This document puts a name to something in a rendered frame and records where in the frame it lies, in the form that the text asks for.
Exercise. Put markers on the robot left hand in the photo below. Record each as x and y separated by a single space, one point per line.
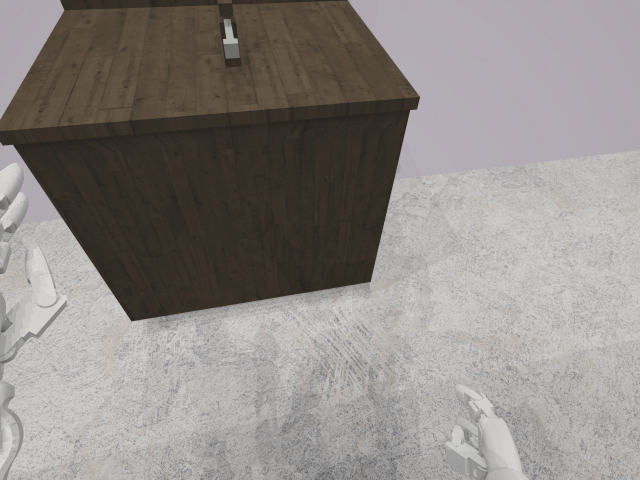
32 314

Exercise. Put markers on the tap lever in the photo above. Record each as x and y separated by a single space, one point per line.
230 43

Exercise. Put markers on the robot right hand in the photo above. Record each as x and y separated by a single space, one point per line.
488 447

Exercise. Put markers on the counter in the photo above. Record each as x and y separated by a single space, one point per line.
192 181

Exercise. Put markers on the left robot forearm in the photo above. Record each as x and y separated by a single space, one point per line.
11 430

